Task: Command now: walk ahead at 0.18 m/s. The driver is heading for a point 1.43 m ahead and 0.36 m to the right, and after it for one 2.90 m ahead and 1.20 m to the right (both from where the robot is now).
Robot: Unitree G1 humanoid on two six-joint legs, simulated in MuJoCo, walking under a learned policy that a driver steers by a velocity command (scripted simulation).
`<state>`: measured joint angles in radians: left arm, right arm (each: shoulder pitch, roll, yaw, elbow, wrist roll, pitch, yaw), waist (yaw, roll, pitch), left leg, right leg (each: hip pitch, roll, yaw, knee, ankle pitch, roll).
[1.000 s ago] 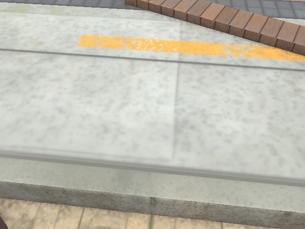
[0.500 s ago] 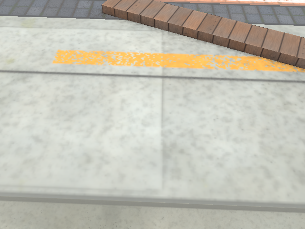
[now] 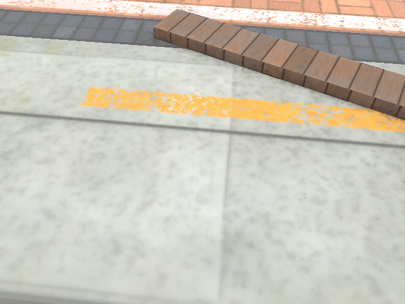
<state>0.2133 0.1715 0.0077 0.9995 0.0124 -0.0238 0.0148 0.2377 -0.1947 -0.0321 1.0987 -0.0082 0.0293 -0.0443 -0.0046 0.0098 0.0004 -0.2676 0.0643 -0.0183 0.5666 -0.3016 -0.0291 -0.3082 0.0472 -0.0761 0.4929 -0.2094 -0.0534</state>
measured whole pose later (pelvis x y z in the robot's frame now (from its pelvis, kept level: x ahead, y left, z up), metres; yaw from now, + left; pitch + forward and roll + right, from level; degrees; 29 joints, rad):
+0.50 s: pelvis +0.16 +0.04 +0.01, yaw -4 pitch +3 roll +0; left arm 0.61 0.14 0.01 1.12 0.00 -0.01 0.03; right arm 0.08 -0.14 0.02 0.81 0.04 -0.09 0.02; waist 0.08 -0.01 -0.02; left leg -1.21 0.09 0.01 2.17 -0.59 0.00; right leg -0.05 0.00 0.05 0.32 -0.32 -0.02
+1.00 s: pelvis +0.36 +0.11 +0.17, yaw -21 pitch +1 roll +1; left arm 0.07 0.22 0.03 0.63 0.00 0.02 0.01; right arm 0.31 -0.22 -0.05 0.91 -0.03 -0.05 -0.06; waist -0.04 -0.02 0.02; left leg -0.27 0.13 0.31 0.54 -0.25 0.01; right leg -0.77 -0.04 -0.07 1.13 -0.16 -0.03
